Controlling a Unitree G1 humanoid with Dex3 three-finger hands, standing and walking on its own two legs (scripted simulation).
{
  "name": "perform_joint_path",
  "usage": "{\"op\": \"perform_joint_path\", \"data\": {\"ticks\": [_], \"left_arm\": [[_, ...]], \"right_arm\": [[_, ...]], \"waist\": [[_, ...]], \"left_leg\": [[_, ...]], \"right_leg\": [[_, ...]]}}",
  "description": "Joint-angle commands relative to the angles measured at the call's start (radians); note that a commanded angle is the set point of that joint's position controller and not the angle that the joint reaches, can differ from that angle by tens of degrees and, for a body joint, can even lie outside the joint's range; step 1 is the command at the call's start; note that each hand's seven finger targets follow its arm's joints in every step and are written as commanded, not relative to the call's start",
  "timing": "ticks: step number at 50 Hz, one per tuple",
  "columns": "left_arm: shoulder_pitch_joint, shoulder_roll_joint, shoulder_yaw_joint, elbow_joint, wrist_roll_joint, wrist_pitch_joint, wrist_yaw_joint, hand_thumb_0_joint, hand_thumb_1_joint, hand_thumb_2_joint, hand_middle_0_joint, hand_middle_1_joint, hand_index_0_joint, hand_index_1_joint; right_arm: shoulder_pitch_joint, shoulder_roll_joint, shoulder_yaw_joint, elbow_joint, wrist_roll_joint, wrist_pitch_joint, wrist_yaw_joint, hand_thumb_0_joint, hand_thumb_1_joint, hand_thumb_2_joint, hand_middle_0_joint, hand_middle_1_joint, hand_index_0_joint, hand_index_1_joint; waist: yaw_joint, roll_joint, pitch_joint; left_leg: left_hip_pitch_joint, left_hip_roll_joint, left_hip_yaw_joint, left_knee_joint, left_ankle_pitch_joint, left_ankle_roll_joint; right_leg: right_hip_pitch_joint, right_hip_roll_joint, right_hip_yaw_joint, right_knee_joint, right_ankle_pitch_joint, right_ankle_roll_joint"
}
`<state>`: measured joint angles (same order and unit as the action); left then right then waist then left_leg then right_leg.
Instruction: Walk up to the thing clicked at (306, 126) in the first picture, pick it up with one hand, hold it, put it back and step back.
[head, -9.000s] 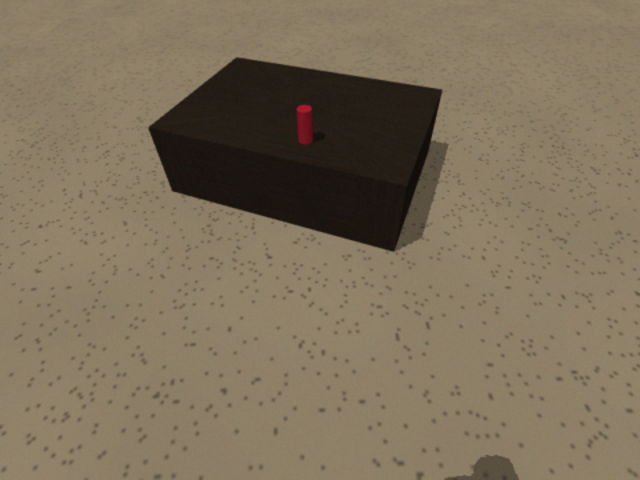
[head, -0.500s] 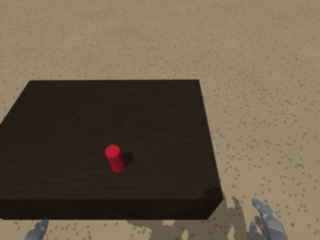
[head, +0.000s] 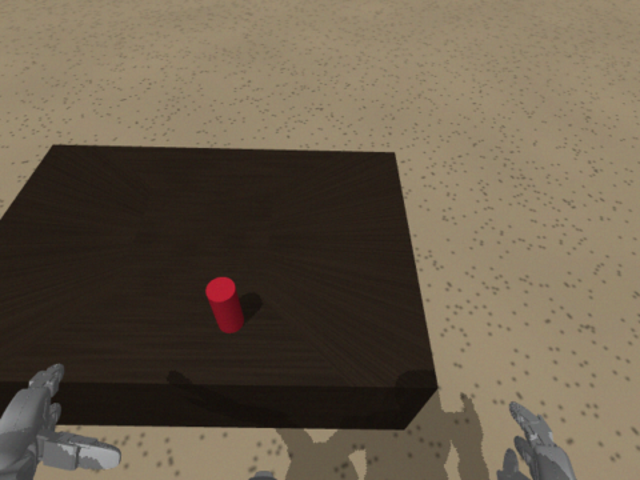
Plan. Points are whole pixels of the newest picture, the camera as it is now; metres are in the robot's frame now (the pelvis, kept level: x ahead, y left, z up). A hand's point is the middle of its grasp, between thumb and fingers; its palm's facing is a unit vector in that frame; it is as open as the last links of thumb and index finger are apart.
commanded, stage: go down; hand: left
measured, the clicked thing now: (226, 306) +0.51 +0.21 -0.28
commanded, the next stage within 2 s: approach in 1.18 s
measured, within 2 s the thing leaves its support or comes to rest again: neither
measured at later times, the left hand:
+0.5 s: hand (62, 337) +0.32 +0.36 -0.02, palm faces +0.15 -0.97 -0.17, open 17.6 cm
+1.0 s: hand (55, 289) +0.38 +0.39 +0.00, palm faces +0.18 -0.98 -0.11, open 17.6 cm
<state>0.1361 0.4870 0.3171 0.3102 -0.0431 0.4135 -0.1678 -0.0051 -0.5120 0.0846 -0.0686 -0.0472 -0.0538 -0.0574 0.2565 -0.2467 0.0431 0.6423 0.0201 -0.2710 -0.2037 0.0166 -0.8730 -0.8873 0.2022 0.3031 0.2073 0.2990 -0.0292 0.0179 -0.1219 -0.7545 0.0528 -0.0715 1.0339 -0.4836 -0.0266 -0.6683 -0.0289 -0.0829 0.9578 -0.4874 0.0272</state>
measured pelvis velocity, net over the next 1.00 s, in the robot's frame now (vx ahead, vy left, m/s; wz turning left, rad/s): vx -0.01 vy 0.02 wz -0.06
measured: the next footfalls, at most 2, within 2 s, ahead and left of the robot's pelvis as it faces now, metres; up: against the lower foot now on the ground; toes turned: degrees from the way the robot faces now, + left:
none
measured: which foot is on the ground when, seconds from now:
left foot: down 0.00-1.00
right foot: down 0.00-1.00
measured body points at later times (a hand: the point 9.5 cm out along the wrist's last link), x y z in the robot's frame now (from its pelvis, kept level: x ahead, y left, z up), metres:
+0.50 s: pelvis -0.01 +0.02 -0.01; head +0.08 +0.04 +0.43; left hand +0.31 +0.41 -0.01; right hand +0.05 -0.26 -0.10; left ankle +0.02 +0.13 -0.68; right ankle -0.01 -0.14 -0.68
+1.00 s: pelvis -0.01 +0.02 -0.02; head +0.12 +0.06 +0.41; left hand +0.37 +0.44 +0.01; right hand +0.04 -0.27 -0.11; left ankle +0.02 +0.13 -0.68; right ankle -0.01 -0.14 -0.68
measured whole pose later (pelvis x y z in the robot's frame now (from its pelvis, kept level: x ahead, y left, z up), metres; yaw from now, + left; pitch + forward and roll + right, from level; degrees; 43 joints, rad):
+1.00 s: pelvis -0.01 +0.02 -0.02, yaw -3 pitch +20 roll -5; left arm -0.57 0.84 0.66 1.17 -0.05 -0.21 -0.52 -0.01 -0.58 0.08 -0.07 -0.05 -0.05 -0.06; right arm 0.32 -0.30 0.07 0.69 -0.04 -0.18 -0.13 0.01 -0.87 -0.89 0.20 0.30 0.21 0.30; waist -0.09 -0.02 -0.08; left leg -1.00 0.07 -0.04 1.12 -0.48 0.00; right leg -0.92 -0.01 -0.05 1.02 -0.46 0.04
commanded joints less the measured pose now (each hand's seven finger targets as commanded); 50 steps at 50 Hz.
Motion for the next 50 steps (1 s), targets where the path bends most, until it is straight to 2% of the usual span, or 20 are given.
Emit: {"op": "perform_joint_path", "data": {"ticks": [1,3,4,5,6,7,8,9,12,13,15,17,19,20,24,30,34,39,45,50], "left_arm": [[-0.285,0.363,0.173,0.013,-0.006,-0.127,-0.054,0.0,-0.547,0.058,-0.075,-0.041,-0.053,-0.058],[-0.315,0.378,0.192,0.096,-0.011,-0.166,-0.097,0.0,-0.542,0.054,-0.073,-0.044,-0.054,-0.058],[-0.383,0.374,0.178,0.121,-0.012,-0.19,-0.12,0.0,-0.572,0.042,-0.076,-0.037,-0.058,-0.049],[-0.378,0.366,0.182,0.199,-0.013,-0.209,-0.143,0.0,-0.575,0.036,-0.079,-0.039,-0.061,-0.051],[-0.393,0.396,0.205,0.251,-0.014,-0.237,-0.161,0.0,-0.599,0.03,-0.08,-0.034,-0.063,-0.046],[-0.462,0.414,0.208,0.221,-0.019,-0.271,-0.183,0.0,-0.611,0.029,-0.08,-0.04,-0.065,-0.051],[-0.476,0.459,0.246,0.243,-0.015,-0.303,-0.195,0.0,-0.608,0.031,-0.078,-0.04,-0.064,-0.049],[-0.442,0.451,0.246,0.325,-0.012,-0.32,-0.209,0.0,-0.6,0.035,-0.076,-0.037,-0.06,-0.048],[-0.532,0.511,0.287,0.336,-0.015,-0.397,-0.238,0.0,-0.611,0.039,-0.076,-0.04,-0.059,-0.054],[-0.464,0.459,0.263,0.474,-0.015,-0.402,-0.245,0.0,-0.596,0.039,-0.072,-0.03,-0.056,-0.042],[-0.548,0.503,0.283,0.409,-0.017,-0.446,-0.254,0.0,-0.611,0.047,-0.072,-0.028,-0.053,-0.045],[-0.574,0.499,0.281,0.443,-0.023,-0.475,-0.264,0.0,-0.611,0.038,-0.074,-0.026,-0.056,-0.042],[-0.623,0.54,0.299,0.448,-0.019,-0.505,-0.26,0.0,-0.6,0.055,-0.07,-0.034,-0.053,-0.049],[-0.646,0.569,0.322,0.435,-0.021,-0.521,-0.256,0.0,-0.595,0.059,-0.071,-0.03,-0.051,-0.048],[-0.781,0.6,0.328,0.473,-0.019,-0.576,-0.266,0.0,-0.591,0.066,-0.067,-0.04,-0.05,-0.055],[-0.833,0.653,0.349,0.622,-0.018,-0.619,-0.291,0.0,-0.574,0.083,-0.062,-0.047,-0.05,-0.06],[-0.868,0.676,0.347,0.659,-0.025,-0.636,-0.312,0.0,-0.59,0.065,-0.068,-0.05,-0.061,-0.058],[-0.906,0.733,0.382,0.676,-0.034,-0.66,-0.332,0.0,-0.611,0.08,-0.072,-0.058,-0.058,-0.073],[-0.958,0.761,0.398,0.67,-0.039,-0.683,-0.344,0.0,-0.58,0.085,-0.068,-0.049,-0.05,-0.067],[-0.948,0.772,0.409,0.651,-0.047,-0.685,-0.357,0.0,-0.579,0.088,-0.073,-0.048,-0.048,-0.072]], "right_arm": [[0.008,-0.17,-0.073,-0.076,-0.004,-0.064,-0.012,0.0,-0.893,-0.898,0.2,0.3,0.2,0.3],[0.023,-0.178,-0.079,-0.074,-0.006,-0.065,-0.004,0.0,-0.89,-0.898,0.2,0.3,0.2,0.3],[0.033,-0.175,-0.079,-0.059,-0.009,-0.065,0.002,0.0,-0.891,-0.897,0.2,0.3,0.2,0.3],[0.035,-0.176,-0.077,-0.065,-0.011,-0.065,0.006,0.0,-0.895,-0.898,0.2,0.3,0.2,0.3],[0.047,-0.18,-0.078,-0.062,-0.014,-0.064,0.008,0.0,-0.892,-0.897,0.2,0.3,0.2,0.3],[0.06,-0.184,-0.082,-0.059,-0.014,-0.064,0.014,0.0,-0.894,-0.897,0.2,0.3,0.2,0.3],[0.075,-0.188,-0.085,-0.054,-0.018,-0.063,0.018,0.0,-0.894,-0.897,0.2,0.3,0.2,0.3],[0.079,-0.188,-0.083,-0.055,-0.021,-0.057,0.021,0.0,-0.895,-0.898,0.2,0.3,0.2,0.3],[0.108,-0.209,-0.097,-0.049,-0.029,-0.04,0.033,0.0,-0.902,-0.9,0.2,0.3,0.2,0.3],[0.105,-0.199,-0.085,-0.052,-0.029,-0.034,0.037,0.0,-0.897,-0.899,0.2,0.3,0.2,0.3],[0.114,-0.206,-0.092,-0.047,-0.031,-0.021,0.044,0.0,-0.897,-0.899,0.2,0.3,0.2,0.3],[0.12,-0.217,-0.099,-0.047,-0.034,-0.011,0.048,0.0,-0.902,-0.9,0.2,0.3,0.2,0.3],[0.128,-0.221,-0.1,-0.045,-0.033,-0.001,0.047,0.0,-0.892,-0.898,0.2,0.3,0.2,0.3],[0.138,-0.22,-0.099,-0.039,-0.034,0.003,0.047,0.0,-0.892,-0.898,0.2,0.3,0.2,0.3],[0.152,-0.236,-0.099,-0.017,-0.038,0.018,0.044,0.0,-0.889,-0.898,0.2,0.3,0.2,0.3],[0.152,-0.239,-0.078,-0.016,-0.049,0.032,0.045,0.0,-0.87,-0.893,0.2,0.3,0.2,0.3],[0.149,-0.245,-0.07,-0.025,-0.05,0.036,0.046,0.0,-0.868,-0.891,0.2,0.3,0.2,0.3],[0.172,-0.249,-0.056,-0.017,-0.056,0.046,0.051,0.0,-0.871,-0.894,0.2,0.3,0.199,0.3],[0.176,-0.258,-0.06,-0.016,-0.059,0.059,0.052,0.0,-0.872,-0.896,0.2,0.3,0.199,0.3],[0.187,-0.258,-0.055,-0.01,-0.062,0.071,0.051,0.0,-0.879,-0.898,0.2,0.3,0.199,0.3]], "waist": [[-0.025,0.103,-0.166],[-0.015,0.103,-0.183],[-0.018,0.129,-0.181],[-0.021,0.114,-0.17],[-0.02,0.095,-0.176],[-0.012,0.134,-0.206],[-0.001,0.148,-0.248],[-0.002,0.141,-0.233],[0.011,0.142,-0.296],[0.0,0.096,-0.227],[0.012,0.142,-0.258],[0.004,0.14,-0.258],[0.002,0.14,-0.272],[0.006,0.133,-0.297],[-0.025,0.157,-0.279],[-0.031,0.133,-0.249],[-0.032,0.152,-0.267],[-0.032,0.168,-0.346],[-0.037,0.189,-0.36],[-0.031,0.198,-0.413]], "left_leg": [[0.15,-0.046,0.038,-0.163,0.249,0.036],[0.161,-0.042,0.035,-0.172,0.268,0.035],[0.163,-0.04,0.034,-0.177,0.259,0.032],[0.158,-0.038,0.034,-0.178,0.261,0.033],[0.143,-0.038,0.035,-0.168,0.27,0.035],[0.16,-0.036,0.035,-0.17,0.275,0.031],[0.183,-0.032,0.034,-0.167,0.321,0.027],[0.18,-0.028,0.034,-0.165,0.355,0.025],[0.214,-0.018,0.025,-0.148,0.46,0.023],[0.177,-0.022,0.035,-0.146,0.434,0.029],[0.179,-0.021,0.034,-0.149,0.406,0.026],[0.188,-0.013,0.027,-0.155,0.377,0.023],[0.183,-0.017,0.034,-0.154,0.339,0.024],[0.191,-0.017,0.037,-0.146,0.356,0.026],[0.2,-0.005,0.018,-0.155,0.31,0.021],[0.117,-0.013,0.033,-0.146,0.179,0.03],[0.1,-0.014,0.04,-0.135,0.16,0.032],[0.136,-0.008,0.031,-0.088,0.321,0.029],[0.139,-0.009,0.024,-0.078,0.3,0.026],[0.181,-0.007,0.019,-0.051,0.408,0.025]], "right_leg": [[0.065,0.028,0.04,-0.152,0.244,-0.025],[0.07,0.032,0.033,-0.144,0.248,-0.03],[0.053,0.034,0.032,-0.139,0.234,-0.033],[0.039,0.036,0.027,-0.137,0.231,-0.036],[0.036,0.036,0.026,-0.131,0.242,-0.034],[0.027,0.038,0.026,-0.121,0.24,-0.038],[0.044,0.038,0.022,-0.108,0.269,-0.041],[0.034,0.039,0.019,-0.102,0.288,-0.042],[0.03,0.044,0.013,-0.082,0.338,-0.043],[0.023,0.043,0.018,-0.092,0.331,-0.041],[0.003,0.043,0.025,-0.085,0.303,-0.046],[-0.025,0.046,0.02,-0.08,0.267,-0.048],[-0.019,0.045,0.028,-0.085,0.26,-0.047],[-0.012,0.044,0.031,-0.086,0.273,-0.046],[-0.079,0.045,0.028,-0.076,0.229,-0.049],[-0.091,0.043,0.038,-0.089,0.163,-0.049],[-0.101,0.043,0.042,-0.085,0.155,-0.049],[-0.114,0.043,0.032,-0.054,0.243,-0.051],[-0.148,0.045,0.032,-0.043,0.222,-0.053],[-0.147,0.043,0.029,-0.037,0.28,-0.051]]}}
